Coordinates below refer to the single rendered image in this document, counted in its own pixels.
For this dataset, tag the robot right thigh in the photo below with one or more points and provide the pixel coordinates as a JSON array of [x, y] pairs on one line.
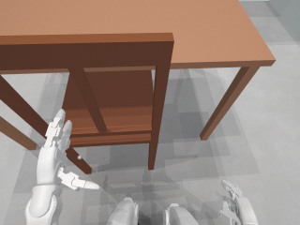
[[177, 215]]

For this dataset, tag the right robot hand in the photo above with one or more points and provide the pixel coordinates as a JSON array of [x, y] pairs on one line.
[[241, 212]]

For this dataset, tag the left robot forearm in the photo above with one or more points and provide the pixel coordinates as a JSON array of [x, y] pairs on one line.
[[45, 206]]

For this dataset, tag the robot thigh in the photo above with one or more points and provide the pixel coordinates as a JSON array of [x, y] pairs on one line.
[[124, 213], [177, 215]]

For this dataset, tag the left robot hand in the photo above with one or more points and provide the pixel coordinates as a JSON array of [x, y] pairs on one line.
[[53, 153]]

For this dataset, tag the table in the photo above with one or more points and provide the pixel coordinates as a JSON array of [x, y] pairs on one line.
[[206, 34]]

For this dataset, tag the chair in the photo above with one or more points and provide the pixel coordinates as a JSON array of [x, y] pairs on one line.
[[104, 107]]

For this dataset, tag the robot left thigh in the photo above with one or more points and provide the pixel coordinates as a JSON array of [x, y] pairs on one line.
[[124, 213]]

